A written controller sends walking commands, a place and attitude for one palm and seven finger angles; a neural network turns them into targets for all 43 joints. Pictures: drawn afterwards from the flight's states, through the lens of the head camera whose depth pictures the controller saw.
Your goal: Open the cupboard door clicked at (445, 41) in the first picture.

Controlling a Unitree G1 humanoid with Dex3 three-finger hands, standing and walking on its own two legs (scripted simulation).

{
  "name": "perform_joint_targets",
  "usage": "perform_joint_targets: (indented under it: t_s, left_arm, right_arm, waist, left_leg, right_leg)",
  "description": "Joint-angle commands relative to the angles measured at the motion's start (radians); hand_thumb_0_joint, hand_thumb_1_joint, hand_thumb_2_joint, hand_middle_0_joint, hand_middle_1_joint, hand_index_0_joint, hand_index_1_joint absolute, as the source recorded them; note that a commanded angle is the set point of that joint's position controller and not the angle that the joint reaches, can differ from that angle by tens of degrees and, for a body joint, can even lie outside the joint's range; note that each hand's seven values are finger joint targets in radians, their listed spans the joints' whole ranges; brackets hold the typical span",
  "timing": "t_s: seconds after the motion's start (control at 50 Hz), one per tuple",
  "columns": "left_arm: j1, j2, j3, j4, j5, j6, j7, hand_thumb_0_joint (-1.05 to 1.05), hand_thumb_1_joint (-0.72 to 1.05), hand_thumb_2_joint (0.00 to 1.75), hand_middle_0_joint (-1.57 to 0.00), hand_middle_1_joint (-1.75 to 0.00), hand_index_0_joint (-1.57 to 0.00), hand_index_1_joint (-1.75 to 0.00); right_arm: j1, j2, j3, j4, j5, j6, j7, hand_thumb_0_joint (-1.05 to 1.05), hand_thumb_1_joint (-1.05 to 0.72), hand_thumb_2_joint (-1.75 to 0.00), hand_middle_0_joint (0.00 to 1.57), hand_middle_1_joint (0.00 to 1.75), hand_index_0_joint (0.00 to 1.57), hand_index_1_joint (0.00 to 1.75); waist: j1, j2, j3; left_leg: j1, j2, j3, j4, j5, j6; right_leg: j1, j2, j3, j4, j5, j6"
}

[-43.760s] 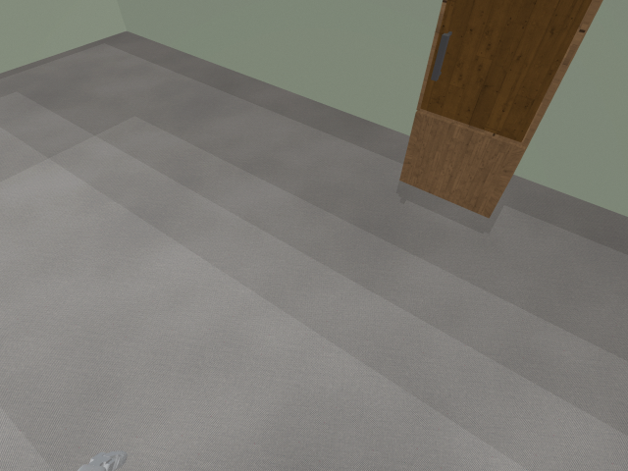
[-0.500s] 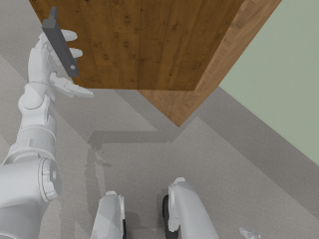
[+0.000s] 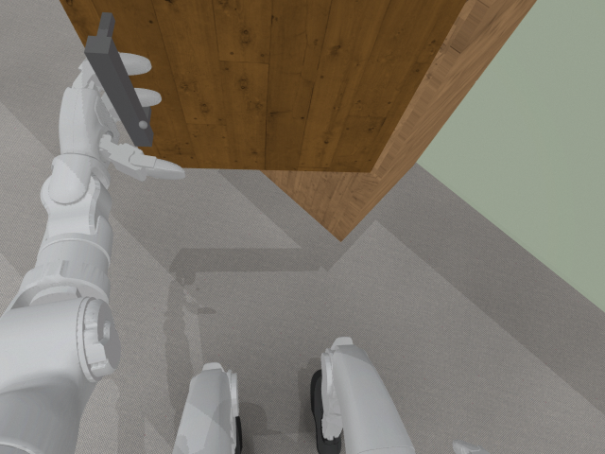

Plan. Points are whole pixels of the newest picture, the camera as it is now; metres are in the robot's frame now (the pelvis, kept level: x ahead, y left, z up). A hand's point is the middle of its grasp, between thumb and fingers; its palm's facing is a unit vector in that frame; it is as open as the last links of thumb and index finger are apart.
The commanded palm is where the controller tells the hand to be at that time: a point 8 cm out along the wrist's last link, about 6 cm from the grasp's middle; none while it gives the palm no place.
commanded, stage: close the thumb around the handle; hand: left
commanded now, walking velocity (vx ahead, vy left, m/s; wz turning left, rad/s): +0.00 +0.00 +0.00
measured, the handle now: (127, 87) +0.57 +0.18 +0.04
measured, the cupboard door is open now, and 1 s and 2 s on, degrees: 45 48 84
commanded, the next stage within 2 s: pull the door open along its arc in 0.58 s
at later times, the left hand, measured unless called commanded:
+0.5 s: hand (144, 123) +0.52 +0.16 +0.04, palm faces -0.05 -1.00 -0.03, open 5.8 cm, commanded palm +0.49 +0.20 +0.04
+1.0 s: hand (144, 139) +0.49 +0.16 +0.04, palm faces -0.06 -1.00 -0.01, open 5.8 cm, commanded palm +0.44 +0.20 +0.04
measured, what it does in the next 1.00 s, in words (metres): stands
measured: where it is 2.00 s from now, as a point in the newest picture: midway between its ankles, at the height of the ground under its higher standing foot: (279, 449)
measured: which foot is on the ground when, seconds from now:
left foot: down 0.00-1.00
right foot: down 0.00-1.00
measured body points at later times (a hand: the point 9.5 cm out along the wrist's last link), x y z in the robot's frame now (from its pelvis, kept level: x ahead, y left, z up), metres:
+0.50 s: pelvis +0.01 +0.00 +0.00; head +0.18 +0.02 +0.42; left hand +0.52 +0.21 +0.04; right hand +0.05 -0.27 -0.11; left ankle +0.01 +0.12 -0.58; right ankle +0.08 -0.13 -0.58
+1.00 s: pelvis +0.01 +0.00 +0.01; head +0.17 +0.01 +0.43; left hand +0.49 +0.21 +0.04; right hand +0.06 -0.26 -0.11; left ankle +0.01 +0.12 -0.58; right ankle +0.08 -0.13 -0.58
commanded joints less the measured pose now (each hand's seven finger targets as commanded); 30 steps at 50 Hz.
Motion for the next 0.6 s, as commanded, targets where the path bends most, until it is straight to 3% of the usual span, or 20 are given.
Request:
perform_joint_targets:
  t_s: [0.0,0.06,0.22,0.32,0.34,0.36,0.4,0.44,0.52,0.54,0.58]
  left_arm:
    - [-0.419,0.19,0.012,-0.189,-0.004,-0.06,0.014,0.0,-0.11,0.47,-0.33,-1.24,-0.33,-1.24]
    - [-0.406,0.19,0.009,-0.22,0.002,-0.071,0.016,0.0,0.06,0.54,-0.34,-1.26,-0.34,-1.26]
    - [-0.427,0.167,-0.011,-0.21,0.0,-0.074,0.016,0.0,0.51,0.73,-0.37,-1.31,-0.37,-1.31]
    - [-0.404,0.176,0.002,-0.244,-0.008,-0.083,0.013,0.0,0.79,0.85,-0.39,-1.34,-0.39,-1.34]
    - [-0.386,0.155,-0.009,-0.222,-0.012,-0.078,0.009,0.0,0.84,0.88,-0.4,-1.34,-0.4,-1.34]
    - [-0.386,0.178,0.009,-0.217,-0.013,-0.076,0.009,0.0,0.9,0.9,-0.4,-1.35,-0.4,-1.35]
    - [-0.395,0.199,0.018,-0.231,-0.013,-0.075,0.006,0.0,0.9,0.9,-0.4,-1.35,-0.4,-1.35]
    - [-0.386,0.174,0.002,-0.23,-0.013,-0.078,0.002,0.0,0.9,0.9,-0.4,-1.35,-0.4,-1.35]
    - [-0.377,0.21,0.027,-0.225,-0.014,-0.08,-0.002,0.0,0.9,0.9,-0.4,-1.35,-0.4,-1.35]
    - [-0.378,0.184,0.009,-0.206,-0.014,-0.075,-0.002,0.0,0.9,0.9,-0.4,-1.35,-0.4,-1.35]
    - [-0.391,0.201,0.017,-0.196,-0.007,-0.072,0.001,0.0,0.9,0.9,-0.4,-1.35,-0.4,-1.35]
  right_arm:
    - [0.157,-0.183,-0.073,-0.054,-0.005,-0.011,-0.015,0.0,-0.9,-0.9,0.2,0.3,0.2,0.3]
    - [0.158,-0.183,-0.076,-0.057,-0.006,-0.007,-0.012,0.0,-0.9,-0.9,0.2,0.3,0.2,0.3]
    - [0.161,-0.18,-0.076,-0.053,-0.006,-0.005,-0.014,0.0,-0.9,-0.9,0.2,0.3,0.2,0.3]
    - [0.164,-0.177,-0.08,-0.054,-0.008,-0.004,-0.013,0.0,-0.9,-0.9,0.2,0.3,0.2,0.3]
    - [0.16,-0.175,-0.081,-0.051,-0.004,-0.004,-0.011,0.0,-0.9,-0.9,0.2,0.3,0.2,0.3]
    - [0.159,-0.177,-0.079,-0.048,-0.005,-0.002,-0.012,0.0,-0.9,-0.9,0.2,0.3,0.2,0.3]
    - [0.156,-0.176,-0.078,-0.054,-0.003,-0.002,-0.014,0.0,-0.9,-0.9,0.2,0.3,0.2,0.3]
    - [0.155,-0.173,-0.079,-0.053,-0.003,-0.004,-0.014,0.0,-0.9,-0.9,0.2,0.3,0.2,0.3]
    - [0.154,-0.177,-0.075,-0.055,-0.002,-0.005,-0.016,0.0,-0.9,-0.9,0.2,0.3,0.2,0.3]
    - [0.151,-0.173,-0.075,-0.054,-0.001,-0.005,-0.016,0.0,-0.9,-0.9,0.2,0.3,0.2,0.3]
    - [0.15,-0.175,-0.074,-0.053,-0.002,-0.005,-0.018,0.0,-0.9,-0.9,0.2,0.3,0.2,0.3]
  waist:
    - [-0.014,0.137,-0.538]
    - [-0.001,0.153,-0.586]
    - [-0.02,0.128,-0.553]
    - [-0.006,0.144,-0.606]
    - [-0.008,0.135,-0.597]
    - [-0.007,0.122,-0.578]
    - [-0.006,0.104,-0.576]
    - [-0.007,0.128,-0.586]
    - [0.0,0.112,-0.567]
    - [-0.008,0.11,-0.56]
    - [-0.011,0.111,-0.543]
  left_leg:
    - [0.319,-0.031,-0.023,-0.197,0.365,0.016]
    - [0.359,-0.029,-0.026,-0.198,0.4,0.01]
    - [0.336,-0.03,-0.024,-0.195,0.382,0.017]
    - [0.365,-0.031,-0.019,-0.189,0.439,0.014]
    - [0.355,-0.032,-0.013,-0.188,0.427,0.014]
    - [0.336,-0.031,-0.014,-0.19,0.42,0.016]
    - [0.299,-0.034,-0.004,-0.187,0.391,0.021]
    - [0.322,-0.035,-0.004,-0.188,0.408,0.02]
    - [0.297,-0.034,-0.006,-0.188,0.393,0.021]
    - [0.296,-0.035,-0.002,-0.187,0.39,0.022]
    - [0.274,-0.034,-0.002,-0.183,0.373,0.023]
  right_leg:
    - [0.348,0.05,0.01,-0.136,0.195,-0.037]
    - [0.354,0.049,0.009,-0.129,0.213,-0.04]
    - [0.358,0.05,0.013,-0.136,0.216,-0.038]
    - [0.395,0.049,0.017,-0.13,0.274,-0.04]
    - [0.397,0.049,0.018,-0.138,0.272,-0.036]
    - [0.41,0.049,0.018,-0.139,0.274,-0.036]
    - [0.445,0.048,0.028,-0.145,0.275,-0.034]
    - [0.432,0.049,0.027,-0.143,0.286,-0.036]
    - [0.437,0.05,0.028,-0.138,0.274,-0.038]
    - [0.432,0.049,0.028,-0.143,0.275,-0.034]
    - [0.425,0.05,0.028,-0.141,0.258,-0.034]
